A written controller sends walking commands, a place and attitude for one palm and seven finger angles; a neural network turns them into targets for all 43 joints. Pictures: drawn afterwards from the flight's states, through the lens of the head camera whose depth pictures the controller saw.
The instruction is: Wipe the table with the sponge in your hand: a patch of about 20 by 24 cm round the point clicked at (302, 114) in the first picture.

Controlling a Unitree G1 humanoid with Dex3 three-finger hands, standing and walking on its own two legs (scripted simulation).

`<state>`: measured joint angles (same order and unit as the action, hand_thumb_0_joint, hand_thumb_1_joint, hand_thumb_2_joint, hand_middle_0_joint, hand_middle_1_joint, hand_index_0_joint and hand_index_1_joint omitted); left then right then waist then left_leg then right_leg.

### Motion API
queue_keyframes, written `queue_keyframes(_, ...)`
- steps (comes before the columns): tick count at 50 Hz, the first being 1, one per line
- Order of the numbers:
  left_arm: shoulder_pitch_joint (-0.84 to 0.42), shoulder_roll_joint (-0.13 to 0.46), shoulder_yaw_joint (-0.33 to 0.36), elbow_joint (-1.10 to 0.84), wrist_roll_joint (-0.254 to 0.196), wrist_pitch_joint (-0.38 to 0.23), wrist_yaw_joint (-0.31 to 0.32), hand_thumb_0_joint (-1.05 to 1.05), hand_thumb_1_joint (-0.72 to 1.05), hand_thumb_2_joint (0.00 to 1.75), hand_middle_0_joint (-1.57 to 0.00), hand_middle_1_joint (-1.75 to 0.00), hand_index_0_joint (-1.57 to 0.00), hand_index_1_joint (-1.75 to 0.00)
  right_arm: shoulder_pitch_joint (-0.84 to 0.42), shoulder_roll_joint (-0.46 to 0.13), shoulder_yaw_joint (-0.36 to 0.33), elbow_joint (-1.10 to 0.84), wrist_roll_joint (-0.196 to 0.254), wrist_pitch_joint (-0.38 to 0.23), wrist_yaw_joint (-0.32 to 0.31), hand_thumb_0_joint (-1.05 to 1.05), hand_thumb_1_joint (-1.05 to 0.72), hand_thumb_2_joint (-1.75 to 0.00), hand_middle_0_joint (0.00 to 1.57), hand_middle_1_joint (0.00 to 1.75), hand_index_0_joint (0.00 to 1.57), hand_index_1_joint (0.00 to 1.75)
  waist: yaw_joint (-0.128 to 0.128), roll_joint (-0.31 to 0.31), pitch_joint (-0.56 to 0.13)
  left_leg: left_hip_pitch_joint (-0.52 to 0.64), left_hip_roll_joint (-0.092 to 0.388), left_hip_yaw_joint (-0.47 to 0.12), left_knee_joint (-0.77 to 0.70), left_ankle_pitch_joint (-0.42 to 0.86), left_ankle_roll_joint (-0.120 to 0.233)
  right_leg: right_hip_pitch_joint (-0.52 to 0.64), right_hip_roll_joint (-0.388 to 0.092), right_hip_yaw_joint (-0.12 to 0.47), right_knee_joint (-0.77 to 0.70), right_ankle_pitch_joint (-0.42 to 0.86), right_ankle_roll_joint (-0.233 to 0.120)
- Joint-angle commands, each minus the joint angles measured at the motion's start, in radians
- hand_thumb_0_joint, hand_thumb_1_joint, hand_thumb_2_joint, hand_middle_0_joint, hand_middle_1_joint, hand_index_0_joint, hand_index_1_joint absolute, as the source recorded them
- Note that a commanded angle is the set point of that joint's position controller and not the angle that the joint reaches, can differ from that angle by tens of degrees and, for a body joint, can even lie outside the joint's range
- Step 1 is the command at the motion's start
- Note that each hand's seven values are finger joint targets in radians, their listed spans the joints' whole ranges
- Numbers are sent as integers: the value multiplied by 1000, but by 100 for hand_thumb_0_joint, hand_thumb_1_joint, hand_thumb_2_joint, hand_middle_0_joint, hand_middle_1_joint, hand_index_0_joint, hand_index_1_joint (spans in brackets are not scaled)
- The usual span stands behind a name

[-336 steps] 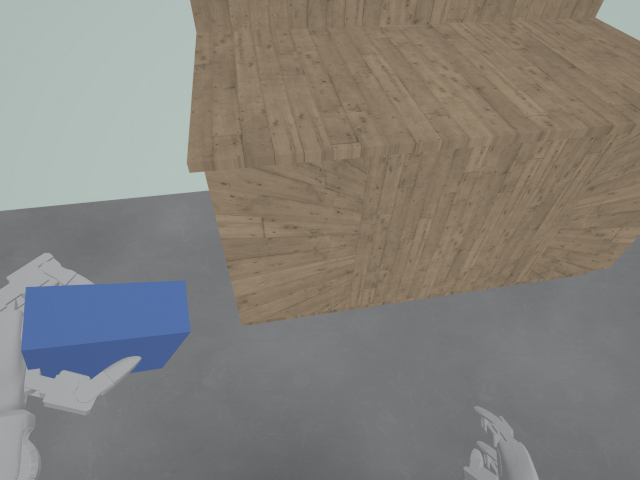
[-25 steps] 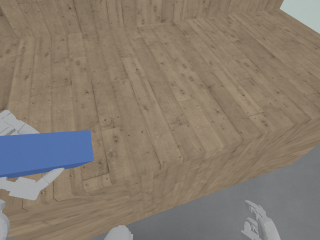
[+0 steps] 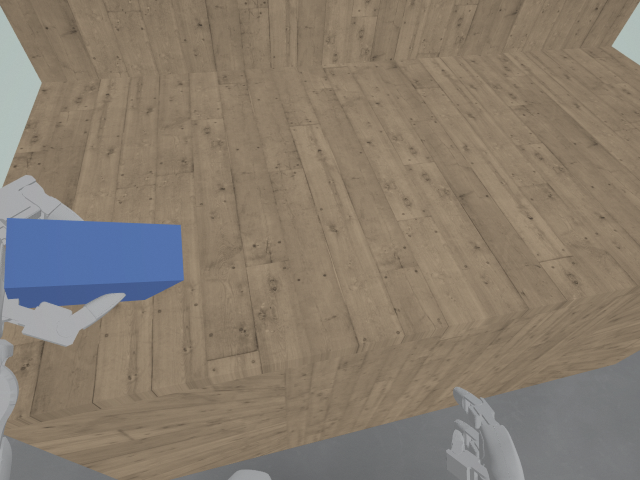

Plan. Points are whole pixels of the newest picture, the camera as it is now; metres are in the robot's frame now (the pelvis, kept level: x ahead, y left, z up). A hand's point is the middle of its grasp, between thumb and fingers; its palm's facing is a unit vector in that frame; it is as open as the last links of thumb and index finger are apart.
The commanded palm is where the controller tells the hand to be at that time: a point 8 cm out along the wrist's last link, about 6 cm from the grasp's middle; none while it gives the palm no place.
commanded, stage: come to a stop and stand still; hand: left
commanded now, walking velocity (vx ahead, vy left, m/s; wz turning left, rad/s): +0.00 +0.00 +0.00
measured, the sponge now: (116, 268) +0.25 +0.25 +0.16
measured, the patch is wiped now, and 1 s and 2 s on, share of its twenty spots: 0.00 0.00 0.00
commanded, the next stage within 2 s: look again from close up in 0.78 s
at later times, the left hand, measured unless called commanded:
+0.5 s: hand (58, 277) +0.23 +0.29 +0.16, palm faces +0.38 -0.84 -0.39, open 9.2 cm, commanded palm +0.17 +0.32 +0.18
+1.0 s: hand (68, 277) +0.23 +0.29 +0.16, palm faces +0.37 -0.84 -0.39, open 9.2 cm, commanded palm +0.17 +0.32 +0.18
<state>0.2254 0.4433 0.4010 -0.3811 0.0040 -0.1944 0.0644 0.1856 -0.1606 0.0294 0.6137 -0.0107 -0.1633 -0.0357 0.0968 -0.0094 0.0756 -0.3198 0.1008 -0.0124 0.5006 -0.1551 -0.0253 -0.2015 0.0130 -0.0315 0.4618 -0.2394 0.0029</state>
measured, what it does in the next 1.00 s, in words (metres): stands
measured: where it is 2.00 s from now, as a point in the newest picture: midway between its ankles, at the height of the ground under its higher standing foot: outside the picture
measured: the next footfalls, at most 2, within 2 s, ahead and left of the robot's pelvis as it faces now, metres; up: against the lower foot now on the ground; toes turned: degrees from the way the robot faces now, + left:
none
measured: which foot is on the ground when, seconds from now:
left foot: down 0.00-1.00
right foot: down 0.00-1.00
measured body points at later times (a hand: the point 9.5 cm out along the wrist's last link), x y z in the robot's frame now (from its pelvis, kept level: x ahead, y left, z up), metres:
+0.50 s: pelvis +0.00 +0.04 +0.00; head +0.05 +0.07 +0.45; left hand +0.20 +0.33 +0.18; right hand +0.17 -0.17 -0.08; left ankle +0.06 +0.16 -0.74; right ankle +0.00 -0.12 -0.74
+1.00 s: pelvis +0.01 +0.04 +0.00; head +0.05 +0.06 +0.45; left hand +0.21 +0.33 +0.18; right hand +0.20 -0.19 -0.06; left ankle +0.06 +0.16 -0.74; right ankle +0.00 -0.13 -0.74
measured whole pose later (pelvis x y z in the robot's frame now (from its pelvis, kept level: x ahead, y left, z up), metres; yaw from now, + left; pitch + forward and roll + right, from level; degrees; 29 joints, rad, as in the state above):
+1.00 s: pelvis +0.01 +0.04 +0.00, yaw +0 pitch -1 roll -2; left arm 0.43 0.37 0.36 -0.51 -0.02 -0.20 0.10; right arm 0.17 -0.20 0.01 0.58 0.01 -0.13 -0.04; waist 0.03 -0.03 0.11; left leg -0.28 0.05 0.02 0.49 -0.18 0.00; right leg -0.14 -0.04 -0.01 0.39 -0.22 0.06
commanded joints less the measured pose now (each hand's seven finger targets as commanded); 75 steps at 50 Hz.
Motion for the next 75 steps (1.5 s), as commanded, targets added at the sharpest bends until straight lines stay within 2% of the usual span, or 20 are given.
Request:
queue_keyframes(1,-19,58,14,-171,-50,-61,7,0,10,130,-120,-160,-120,-160,-35,-157,-89,-180,27,-61,17,0,-90,-90,20,30,20,30,-53,105,-250,225,-52,77,4,215,37,9,-84,110,-52,329,-19)
queue_keyframes(7,169,155,122,-307,-60,-62,32,0,10,130,-120,-160,-120,-160,-95,-148,-76,-205,25,-40,6,0,-90,-90,20,30,20,30,-64,-102,-133,142,-81,63,-25,-72,21,-77,-95,98,-168,-33,-28)
queue_keyframes(9,178,203,183,-316,-60,-71,49,0,10,130,-120,-160,-120,-160,-117,-154,-73,-201,29,-31,-13,0,-90,-90,20,30,20,30,-68,13,-99,167,-61,47,-78,-117,26,-132,-77,90,-164,-123,-26)
queue_keyframes(11,140,160,156,-334,-62,-89,49,0,10,130,-120,-160,-120,-160,-96,-158,-76,-211,28,-30,-24,0,-90,-90,20,30,20,30,-72,105,-87,85,-29,3,-152,-190,45,-45,-41,54,-114,-90,-12)
queue_keyframes(16,91,123,114,-352,-40,-108,52,0,10,130,-120,-160,-120,-160,-73,-164,-76,-200,30,-64,-19,0,-90,-90,20,30,20,30,-71,167,-138,50,-6,-20,-186,-244,62,64,-25,19,-59,-16,-7)
queue_keyframes(23,116,77,58,-339,-24,-98,51,0,10,130,-120,-160,-120,-160,-56,-161,-76,-163,20,-86,4,0,-90,-90,20,30,20,30,-76,59,-170,124,-29,-2,-110,-66,45,42,-46,38,-92,111,-8)
queue_keyframes(28,114,96,86,-352,-28,-94,51,0,10,130,-120,-160,-120,-160,-68,-150,-72,-167,20,-64,5,0,-90,-90,20,30,20,30,-76,84,-186,145,-23,-2,-105,20,45,59,-51,32,-85,165,-7)
queue_keyframes(39,144,103,100,-336,-31,-70,59,0,10,130,-120,-160,-120,-160,-92,-153,-66,-183,29,-32,1,0,-90,-90,20,30,20,30,-77,82,-177,145,-22,5,-124,-27,39,55,-52,27,-104,150,-4)
queue_keyframes(40,151,49,48,-316,-37,-71,50,0,10,130,-120,-160,-120,-160,-72,-151,-67,-181,24,-24,1,0,-90,-90,20,30,20,30,-81,88,-174,134,-23,3,-121,-21,43,62,-52,17,-111,155,-3)
queue_keyframes(49,152,111,96,-347,-33,-65,69,0,10,130,-120,-160,-120,-160,-98,-159,-74,-192,34,-20,-7,0,-90,-90,20,30,20,30,-78,84,-171,139,-26,-5,-117,-29,44,63,-65,34,-114,151,-6)
queue_keyframes(50,166,63,54,-329,-38,-68,61,0,10,130,-120,-160,-120,-160,-77,-155,-73,-188,29,-13,-6,0,-90,-90,20,30,20,30,-80,77,-170,132,-27,-1,-110,-29,48,68,-63,22,-121,153,-6)
queue_keyframes(63,179,94,83,-329,-42,-66,61,0,10,130,-120,-160,-120,-160,-71,-160,-83,-187,34,-10,-8,0,-90,-90,20,30,20,30,-82,53,-163,126,-20,-3,-97,-23,50,64,-77,36,-115,156,-11)
queue_keyframes(64,-717,885,421,-655,-45,-209,88,0,10,130,-120,-160,-120,-160,39,-189,22,-267,81,7,-94,0,-90,-90,20,30,20,30,-125,209,-191,68,-45,2,-109,-151,46,22,-47,17,-27,-63,40)
queue_keyframes(65,-328,399,283,-79,76,-17,22,0,10,130,-120,-160,-120,-160,-100,-171,-97,-185,-49,-15,-47,0,-90,-90,20,30,20,30,19,228,-393,254,-80,64,-25,171,17,61,-26,-64,67,124,-53)
queue_keyframes(66,-230,250,131,-67,13,50,-5,0,10,130,-120,-160,-120,-160,-62,-199,-66,-190,-14,-23,10,0,-90,-90,20,30,20,30,-45,201,-346,264,-83,22,-16,359,-7,-22,10,-90,44,207,-40)
queue_keyframes(67,-138,188,142,-154,-23,87,-42,0,10,130,-120,-160,-120,-160,-75,-203,-79,-175,-13,-29,16,0,-90,-90,20,30,20,30,-19,146,-412,341,-65,34,-7,383,-5,-6,18,-90,37,244,-24)
queue_keyframes(68,5,191,131,-130,-63,148,-70,0,10,130,-120,-160,-120,-160,-83,-217,-85,-166,8,-26,14,0,-90,-90,20,30,20,30,1,138,-394,334,-68,47,-4,374,4,13,12,-90,28,266,-19)
queue_keyframes(69,110,72,34,-98,-86,223,-97,0,10,130,-120,-160,-120,-160,-150,-210,-61,-183,36,-19,30,0,-90,-90,20,30,20,30,-1,128,-323,287,-73,51,-10,248,3,-26,17,-98,27,204,-14)
queue_keyframes(71,93,125,-6,-181,-28,263,-108,0,10,130,-120,-160,-120,-160,-171,-213,-47,-186,40,-16,35,0,-90,-90,20,30,20,30,-16,82,-155,163,-73,44,-50,75,13,-76,4,-111,17,143,-11)
queue_keyframes(75,-44,287,84,-418,85,201,-44,0,10,130,-120,-160,-120,-160,-214,-181,-30,-246,7,-7,16,0,-90,-90,20,30,20,30,-25,104,-191,112,-106,36,-39,-103,23,-104,5,-82,39,-25,-13)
